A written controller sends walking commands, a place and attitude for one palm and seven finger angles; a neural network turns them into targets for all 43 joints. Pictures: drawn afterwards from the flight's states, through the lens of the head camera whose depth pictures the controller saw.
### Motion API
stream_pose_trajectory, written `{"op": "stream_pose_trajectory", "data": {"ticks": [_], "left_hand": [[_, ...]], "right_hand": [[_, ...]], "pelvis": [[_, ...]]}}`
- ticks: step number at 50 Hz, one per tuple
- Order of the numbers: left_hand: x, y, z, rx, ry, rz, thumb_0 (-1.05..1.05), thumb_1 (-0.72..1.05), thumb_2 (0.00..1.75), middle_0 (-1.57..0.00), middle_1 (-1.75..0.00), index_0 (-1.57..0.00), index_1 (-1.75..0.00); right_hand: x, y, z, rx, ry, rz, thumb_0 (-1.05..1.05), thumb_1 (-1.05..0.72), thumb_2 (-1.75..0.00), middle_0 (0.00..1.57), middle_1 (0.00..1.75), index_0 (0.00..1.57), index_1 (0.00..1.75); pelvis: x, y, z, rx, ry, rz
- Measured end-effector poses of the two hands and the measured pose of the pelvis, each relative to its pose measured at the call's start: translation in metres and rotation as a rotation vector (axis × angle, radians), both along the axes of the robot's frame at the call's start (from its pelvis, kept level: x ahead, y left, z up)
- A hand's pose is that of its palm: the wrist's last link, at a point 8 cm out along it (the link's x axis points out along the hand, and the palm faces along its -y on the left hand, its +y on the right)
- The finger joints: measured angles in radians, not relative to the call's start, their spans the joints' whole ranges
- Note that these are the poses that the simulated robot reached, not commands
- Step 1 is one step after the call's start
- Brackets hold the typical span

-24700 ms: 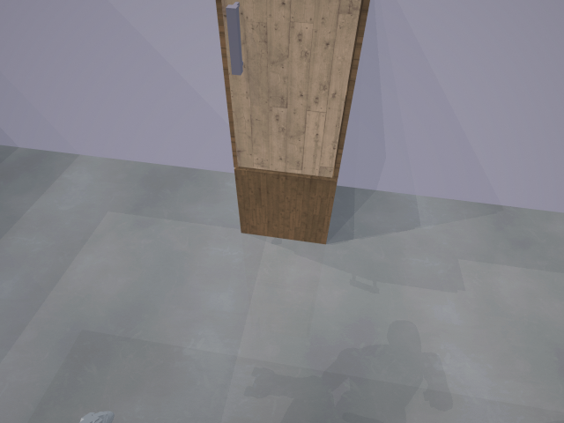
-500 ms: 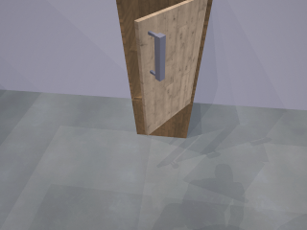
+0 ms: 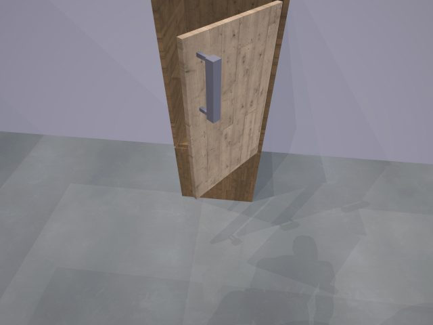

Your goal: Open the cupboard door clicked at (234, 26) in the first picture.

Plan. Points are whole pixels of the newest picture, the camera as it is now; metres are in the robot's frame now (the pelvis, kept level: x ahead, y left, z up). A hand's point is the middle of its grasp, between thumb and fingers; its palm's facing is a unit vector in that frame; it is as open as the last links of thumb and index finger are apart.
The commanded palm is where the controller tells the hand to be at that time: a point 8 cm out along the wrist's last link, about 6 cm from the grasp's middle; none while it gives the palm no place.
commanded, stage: look to check the result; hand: left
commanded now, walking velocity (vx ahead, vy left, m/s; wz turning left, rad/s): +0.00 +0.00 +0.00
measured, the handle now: (207, 88) +0.62 +0.05 +0.12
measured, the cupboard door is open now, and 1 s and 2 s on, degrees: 50 50 50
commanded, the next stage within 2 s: walk to a spot facing it in 0.52 s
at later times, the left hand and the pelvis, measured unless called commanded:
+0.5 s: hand out of the picture -0.02 +0.15 -0.17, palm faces +0.06 -0.98 -0.19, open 7.3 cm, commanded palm none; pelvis +0.02 -0.01 +0.00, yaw +0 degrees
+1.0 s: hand out of the picture +0.03 +0.19 -0.19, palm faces -0.05 -0.98 -0.20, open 7.3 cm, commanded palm none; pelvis +0.02 +0.01 -0.01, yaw -8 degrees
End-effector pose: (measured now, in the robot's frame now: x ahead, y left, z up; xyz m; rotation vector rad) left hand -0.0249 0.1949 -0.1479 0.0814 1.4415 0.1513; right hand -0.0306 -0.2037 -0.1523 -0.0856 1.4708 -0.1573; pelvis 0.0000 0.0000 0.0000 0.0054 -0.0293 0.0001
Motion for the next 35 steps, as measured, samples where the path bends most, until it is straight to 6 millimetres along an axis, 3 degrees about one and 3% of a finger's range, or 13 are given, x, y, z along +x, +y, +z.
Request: {"op": "stream_pose_trajectory", "data": {"ticks": [18,35], "left_hand": [[-0.005,0.009,0.006,0.048,0.060,0.016,0.00,0.91,0.90,-0.20,-0.30,-0.20,-0.30],[0.014,0.002,0.003,0.026,0.031,0.003,0.00,0.91,0.90,-0.20,-0.30,-0.20,-0.30]], "right_hand": [[0.025,-0.009,-0.002,-0.004,-0.009,0.011,0.01,-0.92,-0.90,0.20,0.30,0.20,0.30],[0.039,-0.018,0.001,-0.030,-0.027,0.014,0.01,-0.92,-0.90,0.20,0.30,0.20,0.30]], "pelvis": [[0.014,-0.006,0.000,0.007,0.004,-0.004],[0.021,-0.007,0.000,0.009,0.005,-0.014]]}}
